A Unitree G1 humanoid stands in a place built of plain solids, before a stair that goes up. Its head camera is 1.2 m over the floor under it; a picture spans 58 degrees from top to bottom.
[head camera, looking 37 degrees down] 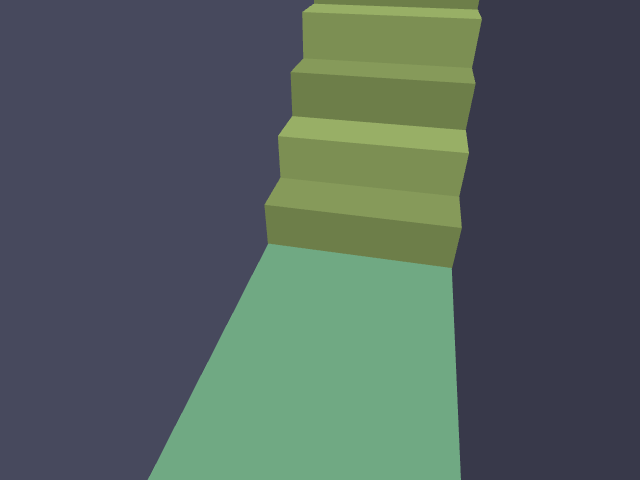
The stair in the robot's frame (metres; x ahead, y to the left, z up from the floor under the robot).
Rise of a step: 0.21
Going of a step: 0.24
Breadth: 0.82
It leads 12 degrees to the right of straight ahead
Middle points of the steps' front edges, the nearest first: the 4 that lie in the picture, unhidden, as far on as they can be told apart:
1.48 -0.16 0.21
1.72 -0.21 0.42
1.96 -0.26 0.62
2.19 -0.31 0.83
